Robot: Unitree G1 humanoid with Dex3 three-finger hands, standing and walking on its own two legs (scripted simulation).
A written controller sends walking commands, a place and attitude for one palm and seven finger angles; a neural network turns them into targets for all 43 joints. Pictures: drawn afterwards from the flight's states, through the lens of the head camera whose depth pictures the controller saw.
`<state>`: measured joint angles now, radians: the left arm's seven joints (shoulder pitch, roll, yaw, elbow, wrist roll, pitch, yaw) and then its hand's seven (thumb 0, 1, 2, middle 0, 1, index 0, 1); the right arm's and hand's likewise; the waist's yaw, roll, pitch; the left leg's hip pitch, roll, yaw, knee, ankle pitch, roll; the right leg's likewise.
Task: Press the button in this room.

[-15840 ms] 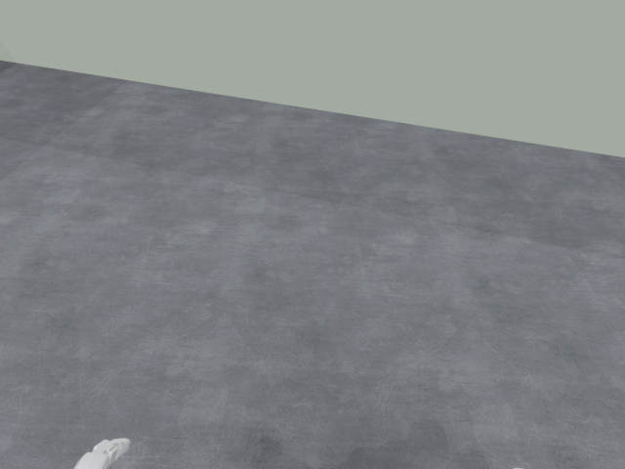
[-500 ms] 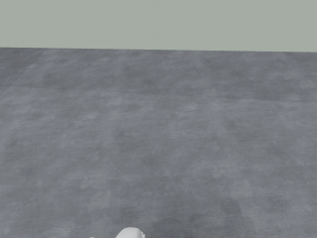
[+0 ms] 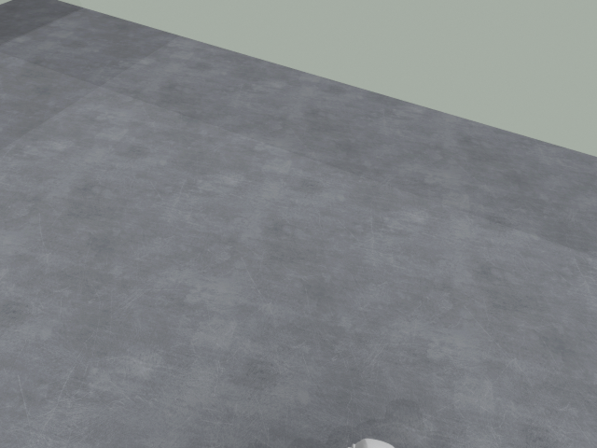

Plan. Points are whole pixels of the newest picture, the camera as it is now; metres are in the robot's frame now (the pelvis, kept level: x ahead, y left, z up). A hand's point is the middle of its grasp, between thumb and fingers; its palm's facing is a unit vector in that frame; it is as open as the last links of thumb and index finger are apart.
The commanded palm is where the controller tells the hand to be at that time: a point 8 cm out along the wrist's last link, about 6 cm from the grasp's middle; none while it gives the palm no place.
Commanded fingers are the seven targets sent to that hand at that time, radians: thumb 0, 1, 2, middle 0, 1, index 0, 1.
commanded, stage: stand and wait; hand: left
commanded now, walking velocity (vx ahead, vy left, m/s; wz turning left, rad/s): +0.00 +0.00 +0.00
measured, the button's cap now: out of the picture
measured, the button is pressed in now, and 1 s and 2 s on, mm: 0 0 0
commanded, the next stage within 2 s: turn or walk to find it in 0.02 s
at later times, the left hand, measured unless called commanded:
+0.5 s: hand out of the picture +0.03 +0.15 -0.16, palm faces -0.03 -0.97 -0.23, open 7.3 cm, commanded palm none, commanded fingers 0.00 0.90 0.90 -0.20 -0.30 -0.20 -0.30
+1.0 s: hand out of the picture +0.11 +0.16 -0.16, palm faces -0.34 -0.90 -0.27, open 7.4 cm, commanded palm none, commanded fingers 0.00 0.90 0.90 -0.20 -0.30 -0.20 -0.30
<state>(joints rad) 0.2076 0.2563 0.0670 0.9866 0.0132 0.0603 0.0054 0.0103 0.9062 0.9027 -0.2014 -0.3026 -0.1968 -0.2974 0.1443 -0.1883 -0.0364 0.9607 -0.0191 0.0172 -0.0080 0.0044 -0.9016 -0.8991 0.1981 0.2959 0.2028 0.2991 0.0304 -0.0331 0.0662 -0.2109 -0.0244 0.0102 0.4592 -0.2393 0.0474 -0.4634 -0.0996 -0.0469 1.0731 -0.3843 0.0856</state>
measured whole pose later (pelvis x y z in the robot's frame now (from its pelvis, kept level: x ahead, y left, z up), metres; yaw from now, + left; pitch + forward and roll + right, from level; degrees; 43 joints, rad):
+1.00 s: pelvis -0.05 -0.01 -0.01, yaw -23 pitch -1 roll +0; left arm 0.15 0.25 0.08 0.94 0.02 0.08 -0.02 0.01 0.91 0.90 -0.20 -0.30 -0.19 -0.30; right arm 0.19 -0.18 -0.06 0.96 -0.03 0.01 -0.02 0.00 -0.90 -0.90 0.20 0.30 0.20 0.30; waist 0.00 0.02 0.09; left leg -0.19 0.12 0.23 0.55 -0.32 -0.02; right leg -0.37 -0.05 -0.07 0.83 -0.44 0.06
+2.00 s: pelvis -0.09 +0.01 -0.01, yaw -53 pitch -1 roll +0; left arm 0.16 0.24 0.09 0.95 0.02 0.08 -0.03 0.01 0.91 0.90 -0.20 -0.30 -0.19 -0.30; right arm 0.25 -0.18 -0.06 0.96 -0.03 0.01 -0.02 0.01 -0.90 -0.90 0.20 0.30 0.20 0.30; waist -0.01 0.00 0.09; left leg -0.19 0.11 0.24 0.53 -0.31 -0.01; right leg -0.40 -0.06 -0.05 0.89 -0.45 0.07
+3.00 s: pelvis -0.10 +0.01 +0.00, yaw -82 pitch +0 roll +0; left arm 0.21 0.27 0.10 0.97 0.02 0.08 -0.03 0.01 0.91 0.90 -0.20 -0.30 -0.20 -0.30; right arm 0.22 -0.18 -0.04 0.93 -0.03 0.00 -0.02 0.01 -0.90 -0.90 0.20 0.30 0.20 0.30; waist 0.03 -0.03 0.06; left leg -0.16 0.07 0.17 0.47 -0.30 0.01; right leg -0.48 -0.05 0.01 1.09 -0.38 0.08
